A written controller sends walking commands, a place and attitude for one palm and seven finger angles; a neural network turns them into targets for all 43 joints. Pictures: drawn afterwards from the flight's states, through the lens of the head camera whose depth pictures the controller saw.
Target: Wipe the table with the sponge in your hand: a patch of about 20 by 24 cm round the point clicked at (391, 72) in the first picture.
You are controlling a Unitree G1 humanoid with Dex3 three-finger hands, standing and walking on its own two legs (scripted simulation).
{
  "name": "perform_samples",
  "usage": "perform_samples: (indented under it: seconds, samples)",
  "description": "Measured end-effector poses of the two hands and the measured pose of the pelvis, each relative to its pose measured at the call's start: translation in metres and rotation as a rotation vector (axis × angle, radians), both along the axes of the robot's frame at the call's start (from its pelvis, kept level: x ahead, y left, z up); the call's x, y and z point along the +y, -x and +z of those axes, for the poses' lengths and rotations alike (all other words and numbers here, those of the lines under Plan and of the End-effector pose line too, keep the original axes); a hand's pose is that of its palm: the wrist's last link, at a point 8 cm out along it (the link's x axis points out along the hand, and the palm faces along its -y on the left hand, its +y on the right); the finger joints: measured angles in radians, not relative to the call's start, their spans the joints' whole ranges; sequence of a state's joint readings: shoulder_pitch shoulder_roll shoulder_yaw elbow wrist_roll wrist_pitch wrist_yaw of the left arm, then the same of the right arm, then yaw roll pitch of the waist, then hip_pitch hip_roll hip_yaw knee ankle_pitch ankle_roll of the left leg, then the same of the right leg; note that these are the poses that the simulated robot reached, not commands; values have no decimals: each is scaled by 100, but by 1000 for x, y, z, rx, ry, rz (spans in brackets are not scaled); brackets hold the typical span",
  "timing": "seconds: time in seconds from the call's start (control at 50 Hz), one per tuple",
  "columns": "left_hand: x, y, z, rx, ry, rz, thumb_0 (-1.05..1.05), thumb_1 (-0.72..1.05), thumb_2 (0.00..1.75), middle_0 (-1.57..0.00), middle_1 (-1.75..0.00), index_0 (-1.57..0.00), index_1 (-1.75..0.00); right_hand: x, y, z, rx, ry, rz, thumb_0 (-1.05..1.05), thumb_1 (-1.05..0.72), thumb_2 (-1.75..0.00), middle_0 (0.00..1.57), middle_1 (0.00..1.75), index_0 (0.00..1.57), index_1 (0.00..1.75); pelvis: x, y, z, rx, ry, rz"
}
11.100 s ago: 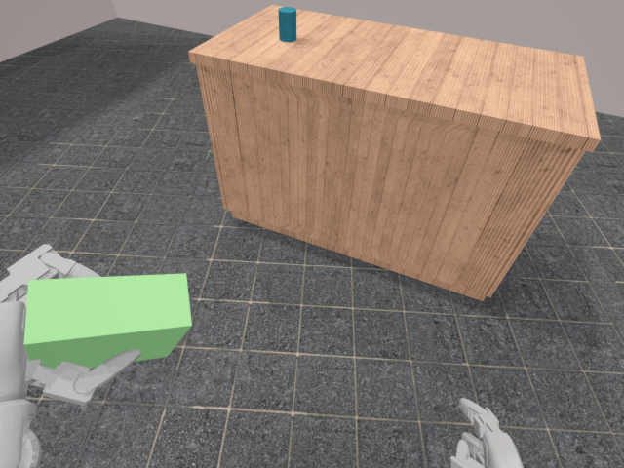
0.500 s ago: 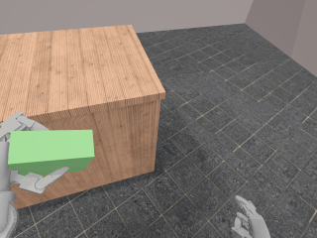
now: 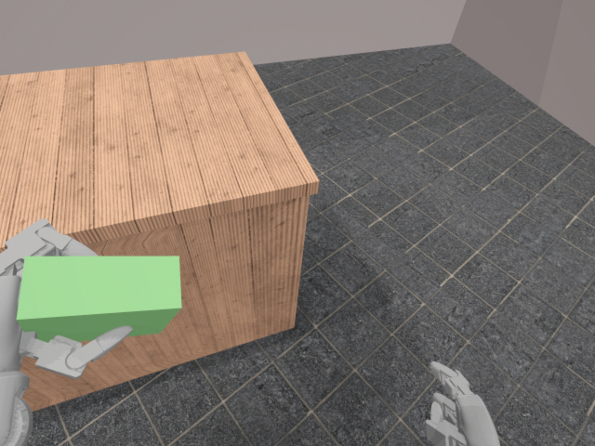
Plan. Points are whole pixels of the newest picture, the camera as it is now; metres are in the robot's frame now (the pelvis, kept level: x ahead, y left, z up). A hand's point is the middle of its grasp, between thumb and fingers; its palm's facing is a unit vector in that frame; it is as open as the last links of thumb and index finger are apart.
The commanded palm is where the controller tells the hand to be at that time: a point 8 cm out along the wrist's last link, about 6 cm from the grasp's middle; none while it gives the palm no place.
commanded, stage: shuffle to correct the standing spot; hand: left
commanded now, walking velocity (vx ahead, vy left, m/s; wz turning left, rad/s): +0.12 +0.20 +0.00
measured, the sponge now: (127, 300) +0.23 +0.20 +0.13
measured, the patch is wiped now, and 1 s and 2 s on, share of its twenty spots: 0.00 0.00 0.00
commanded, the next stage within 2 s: none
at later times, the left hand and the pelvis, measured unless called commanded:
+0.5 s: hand (44, 267) +0.25 +0.29 +0.16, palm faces +0.37 -0.84 -0.41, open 9.8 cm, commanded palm +0.18 +0.33 +0.17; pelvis +0.02 +0.05 -0.02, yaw +0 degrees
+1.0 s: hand out of the picture +0.26 +0.35 +0.17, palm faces +0.38 -0.82 -0.44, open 9.8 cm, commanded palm +0.20 +0.40 +0.17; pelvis +0.05 +0.12 -0.02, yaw +0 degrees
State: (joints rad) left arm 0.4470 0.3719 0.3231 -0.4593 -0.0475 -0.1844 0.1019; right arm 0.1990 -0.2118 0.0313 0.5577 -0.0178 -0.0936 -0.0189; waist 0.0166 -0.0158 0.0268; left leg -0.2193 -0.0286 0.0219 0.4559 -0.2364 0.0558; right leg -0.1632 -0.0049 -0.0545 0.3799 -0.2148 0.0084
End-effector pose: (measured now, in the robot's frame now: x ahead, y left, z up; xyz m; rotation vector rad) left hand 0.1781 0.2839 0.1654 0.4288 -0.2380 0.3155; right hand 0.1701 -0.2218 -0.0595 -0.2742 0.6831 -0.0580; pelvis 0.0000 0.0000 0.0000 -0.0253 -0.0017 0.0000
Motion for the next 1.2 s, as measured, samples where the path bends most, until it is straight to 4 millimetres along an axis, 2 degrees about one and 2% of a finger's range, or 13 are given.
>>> perform_samples:
  seconds: [0.14,0.3,0.4,0.48,0.6,0.66,0.72,0.78,0.84,0.96,1.0,1.08,1.2]
  samples:
    - [16,-4,-2,-18,-26,0,0,-46,101,-80,-133,-77,-135,3,1,-6,4,15,-24,2,-90,-90,20,30,20,30,14,-3,-7,0,-10,7]
    - [25,-6,3,-60,-78,1,0,-46,101,-80,-133,-77,-135,18,-4,-23,27,-21,-13,2,-90,-90,20,30,20,30,24,-10,-17,2,4,22]
    - [38,-11,-4,-108,-66,0,0,-46,101,-80,-133,-77,-135,27,-7,-33,57,-12,-31,2,-90,-90,20,30,20,30,37,-14,-28,-5,-14,9]
    - [44,-26,1,-79,-72,1,0,-46,101,-80,-133,-77,-135,40,-6,-31,60,-46,-49,2,-90,-90,20,30,20,30,45,-18,-20,-18,-28,-1]
    - [38,-36,20,-31,-124,-59,0,-46,101,-80,-133,-77,-135,53,-5,-30,68,-92,-56,2,-90,-90,20,30,20,30,53,-28,-8,6,-20,0]
    - [40,-30,25,-27,-205,-69,0,-46,101,-80,-133,-77,-135,54,-12,-42,72,-96,-33,2,-90,-90,20,30,20,30,55,-31,-18,14,-41,56]
    - [53,-18,25,-43,-231,-21,0,-46,101,-80,-133,-77,-135,52,-21,-54,115,-71,-4,2,-90,-90,20,30,20,30,58,-28,-25,-1,-32,36]
    - [67,-14,20,-31,-188,55,0,-46,101,-80,-133,-77,-135,53,-24,-52,132,-62,-9,2,-90,-90,20,30,20,30,63,-30,-21,-2,-47,9]
    - [75,-19,13,-18,-118,91,0,-46,101,-80,-133,-77,-135,59,-27,-44,119,-43,-17,2,-91,-90,20,30,20,30,72,-33,-13,-5,-84,10]
    - [92,-39,15,-43,-95,25,0,-46,101,-81,-133,-77,-135,83,-36,-29,18,-14,-66,2,-91,-90,20,30,20,30,106,-43,-13,-26,-106,7]
    - [103,-44,18,-92,-124,-11,0,-46,101,-81,-133,-77,-135,94,-40,-30,-21,-16,-95,2,-91,-90,20,30,20,30,120,-45,-22,-29,-76,8]
    - [127,-52,18,-126,-159,-6,0,-46,101,-81,-133,-77,-135,121,-39,-33,-37,-67,-116,2,-91,-90,20,30,20,30,131,-47,-27,-35,-80,2]
    - [146,-45,14,-102,-123,42,0,-46,101,-81,-133,-78,-135,154,-32,-51,55,-105,-46,2,-90,-90,20,30,20,30,151,-52,-26,-32,-41,39]
